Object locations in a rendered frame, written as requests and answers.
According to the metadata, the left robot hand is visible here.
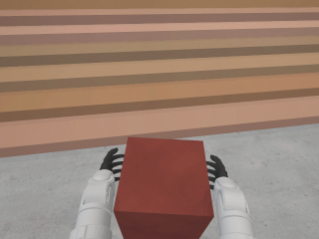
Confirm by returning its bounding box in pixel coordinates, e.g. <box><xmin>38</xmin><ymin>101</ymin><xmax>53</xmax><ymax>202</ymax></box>
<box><xmin>100</xmin><ymin>147</ymin><xmax>125</xmax><ymax>182</ymax></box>

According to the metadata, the right robot forearm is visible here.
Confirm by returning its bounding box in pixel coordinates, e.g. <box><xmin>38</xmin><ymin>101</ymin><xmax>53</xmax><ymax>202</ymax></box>
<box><xmin>213</xmin><ymin>176</ymin><xmax>257</xmax><ymax>239</ymax></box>

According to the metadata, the left robot forearm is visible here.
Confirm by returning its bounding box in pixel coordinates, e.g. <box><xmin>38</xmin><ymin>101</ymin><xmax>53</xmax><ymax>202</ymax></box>
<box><xmin>69</xmin><ymin>169</ymin><xmax>116</xmax><ymax>239</ymax></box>

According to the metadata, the carton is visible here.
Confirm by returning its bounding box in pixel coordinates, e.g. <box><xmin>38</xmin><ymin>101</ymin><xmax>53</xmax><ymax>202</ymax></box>
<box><xmin>113</xmin><ymin>136</ymin><xmax>214</xmax><ymax>239</ymax></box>

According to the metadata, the right robot hand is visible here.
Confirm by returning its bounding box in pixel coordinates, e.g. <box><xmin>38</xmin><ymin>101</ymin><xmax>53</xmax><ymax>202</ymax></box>
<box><xmin>206</xmin><ymin>155</ymin><xmax>228</xmax><ymax>190</ymax></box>

